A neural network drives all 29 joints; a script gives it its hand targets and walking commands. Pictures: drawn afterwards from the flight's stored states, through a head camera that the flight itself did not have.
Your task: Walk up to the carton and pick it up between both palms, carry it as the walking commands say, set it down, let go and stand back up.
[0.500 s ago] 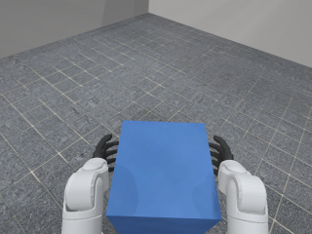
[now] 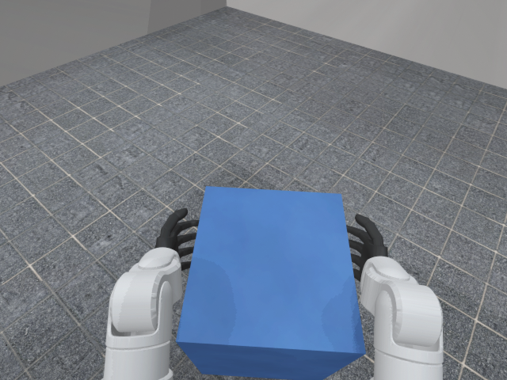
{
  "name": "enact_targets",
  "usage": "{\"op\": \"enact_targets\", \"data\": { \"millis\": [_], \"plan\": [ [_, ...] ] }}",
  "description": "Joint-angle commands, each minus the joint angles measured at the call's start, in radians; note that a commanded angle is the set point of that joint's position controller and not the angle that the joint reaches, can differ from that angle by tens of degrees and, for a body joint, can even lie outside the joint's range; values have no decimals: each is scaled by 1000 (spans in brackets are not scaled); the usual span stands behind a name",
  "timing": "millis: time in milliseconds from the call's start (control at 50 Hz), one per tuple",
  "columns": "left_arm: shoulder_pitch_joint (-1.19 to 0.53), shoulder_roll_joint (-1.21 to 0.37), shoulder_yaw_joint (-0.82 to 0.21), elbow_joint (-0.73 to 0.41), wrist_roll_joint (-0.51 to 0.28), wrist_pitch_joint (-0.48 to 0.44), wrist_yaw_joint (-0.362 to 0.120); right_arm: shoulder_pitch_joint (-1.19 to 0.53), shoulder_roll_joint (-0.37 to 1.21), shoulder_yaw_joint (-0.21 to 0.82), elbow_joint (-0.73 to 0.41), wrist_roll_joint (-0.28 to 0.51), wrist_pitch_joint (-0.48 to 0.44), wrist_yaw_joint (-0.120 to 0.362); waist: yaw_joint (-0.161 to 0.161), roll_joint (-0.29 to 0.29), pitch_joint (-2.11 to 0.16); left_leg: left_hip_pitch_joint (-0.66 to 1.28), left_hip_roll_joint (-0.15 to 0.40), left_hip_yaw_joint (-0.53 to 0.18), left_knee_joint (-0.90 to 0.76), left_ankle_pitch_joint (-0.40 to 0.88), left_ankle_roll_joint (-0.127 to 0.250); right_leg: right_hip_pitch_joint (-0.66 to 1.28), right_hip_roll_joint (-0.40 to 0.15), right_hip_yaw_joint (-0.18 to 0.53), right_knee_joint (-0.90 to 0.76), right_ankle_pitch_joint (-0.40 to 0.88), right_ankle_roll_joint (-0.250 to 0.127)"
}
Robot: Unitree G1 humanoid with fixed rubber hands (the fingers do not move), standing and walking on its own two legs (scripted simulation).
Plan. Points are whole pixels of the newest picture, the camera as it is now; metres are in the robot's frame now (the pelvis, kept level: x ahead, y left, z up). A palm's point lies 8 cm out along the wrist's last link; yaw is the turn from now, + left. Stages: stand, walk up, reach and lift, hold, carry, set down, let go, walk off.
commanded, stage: carry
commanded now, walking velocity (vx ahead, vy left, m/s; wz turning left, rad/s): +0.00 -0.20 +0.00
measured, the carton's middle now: (266, 290) +0.27 -0.01 +0.01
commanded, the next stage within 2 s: none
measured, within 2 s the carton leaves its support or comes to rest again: neither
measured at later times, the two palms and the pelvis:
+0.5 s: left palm (274, 286) +0.24 -0.01 +0.09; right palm (497, 306) +0.22 -0.30 +0.08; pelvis -0.04 -0.14 +0.00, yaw -1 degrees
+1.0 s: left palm (287, 248) +0.28 -0.03 +0.11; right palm (496, 253) +0.28 -0.32 +0.11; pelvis +0.02 -0.17 +0.02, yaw +0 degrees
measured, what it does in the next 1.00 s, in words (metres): steps to the right: left foot, then right foot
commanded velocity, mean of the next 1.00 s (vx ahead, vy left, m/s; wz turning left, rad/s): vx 0.25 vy -0.03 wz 0.00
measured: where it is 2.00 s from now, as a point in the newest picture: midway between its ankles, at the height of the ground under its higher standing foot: (301, 308)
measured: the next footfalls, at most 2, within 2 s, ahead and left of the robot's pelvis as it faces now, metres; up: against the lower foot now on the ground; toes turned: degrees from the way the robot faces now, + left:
left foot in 0.04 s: +0.02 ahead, +0.09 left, +0.00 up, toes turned +9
right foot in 0.30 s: +0.06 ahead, -0.25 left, +0.00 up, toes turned -10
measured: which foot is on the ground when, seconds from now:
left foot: up 0.00-0.02, down 0.04-0.30, up 0.32-0.50, down 0.52-1.00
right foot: down 0.00-0.04, up 0.06-0.28, down 0.30-1.00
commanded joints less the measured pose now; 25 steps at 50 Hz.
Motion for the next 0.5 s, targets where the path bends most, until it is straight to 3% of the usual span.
{"op": "enact_targets", "data": {
  "millis": [0,20,40,60,80,100,120,160,200,240,260,280,300,320,360,420,480],
  "plan": [
    [-400,-939,-690,-62,-406,-6,-252,-429,933,734,-26,414,8,269,11,-111,-325,211,27,-9,-374,216,34,188,-214,207,-140,250,-35],
    [-415,-940,-700,-63,-413,-8,-250,-428,927,723,-15,413,6,271,5,-15,-330,377,150,-158,-467,274,48,47,-174,177,-42,208,24],
    [-416,-934,-705,-86,-413,0,-256,-373,934,709,20,394,-2,274,1,260,-277,413,478,-536,-514,332,162,-175,-78,90,114,-115,114],
    [-463,-943,-728,-108,-414,1,-257,-377,956,709,13,389,-6,277,6,300,-219,332,555,-557,-523,496,240,-209,-77,125,301,-263,116],
    [-487,-955,-729,-114,-419,-1,-260,-401,965,709,-16,400,-3,281,2,189,-211,287,490,-456,-498,542,237,-180,-66,186,398,-232,115],
    [-509,-960,-735,-117,-437,-2,-264,-418,958,696,-23,401,-5,282,1,124,-201,262,424,-342,-486,494,191,-173,-69,201,415,-181,126],
    [-529,-965,-746,-121,-457,-1,-268,-428,956,691,-29,395,-6,279,7,139,-186,251,363,-248,-476,491,144,-170,-81,188,379,-140,139],
    [-525,-959,-749,-130,-468,0,-264,-430,956,691,-45,390,-7,270,6,181,-212,254,283,-122,-412,664,104,-101,-52,112,276,-117,155],
    [-493,-938,-743,-118,-466,6,-262,-392,932,684,-37,378,-2,264,-7,227,-259,277,259,-90,-362,776,95,-16,-23,53,146,-142,160],
    [-450,-917,-724,-75,-449,15,-262,-376,903,677,-15,360,8,261,2,223,-283,261,224,-62,-299,700,53,115,-8,-12,-79,-42,160],
    [-430,-913,-717,-53,-443,19,-264,-364,895,677,-1,350,12,262,3,176,-283,205,205,-53,-272,615,15,213,-38,2,-173,31,160],
    [-424,-915,-711,-39,-443,21,-266,-367,896,684,9,344,12,263,8,85,-292,120,195,-44,-210,482,-27,326,-138,91,-212,121,155],
    [-428,-924,-704,-22,-436,17,-273,-376,913,697,17,348,15,266,11,-150,-312,-37,117,-12,-124,189,-91,395,-334,317,-171,507,92],
    [-420,-945,-681,-19,-418,9,-273,-442,928,722,-7,372,22,269,18,-286,-304,-16,84,-24,-77,-80,-89,326,-363,349,-152,637,16],
    [-453,-968,-675,-31,-413,3,-273,-494,962,750,-10,398,17,273,22,-185,-290,-31,65,-45,23,-86,-66,308,-327,295,-134,578,-1],
    [-457,-976,-659,-43,-406,-8,-268,-523,982,767,-41,436,11,275,22,-177,-290,-25,36,-46,-25,0,-37,286,-285,250,-152,390,-1],
    [-439,-960,-649,-30,-392,-7,-263,-518,966,772,-31,439,16,272,12,-155,-295,107,8,-24,-271,154,-13,251,-260,234,-176,203,16]
  ]
}}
